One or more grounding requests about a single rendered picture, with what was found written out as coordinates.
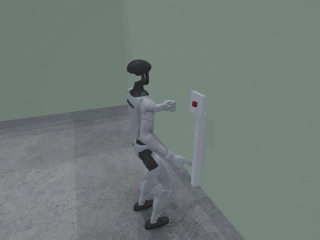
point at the robot left hand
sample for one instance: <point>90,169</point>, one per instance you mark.
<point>169,105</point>

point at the panel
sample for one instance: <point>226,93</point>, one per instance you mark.
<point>198,134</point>

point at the robot right hand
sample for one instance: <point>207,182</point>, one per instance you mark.
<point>179,161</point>

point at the robot left forearm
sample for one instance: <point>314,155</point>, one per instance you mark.
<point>159,107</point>

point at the right robot foot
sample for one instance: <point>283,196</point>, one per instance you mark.
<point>161,221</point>

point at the robot right forearm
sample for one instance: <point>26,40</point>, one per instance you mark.
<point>154,146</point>

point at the robot left shin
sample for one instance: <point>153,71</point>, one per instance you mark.
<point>146,187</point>

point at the robot right upper arm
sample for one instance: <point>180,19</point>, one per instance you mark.
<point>147,108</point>

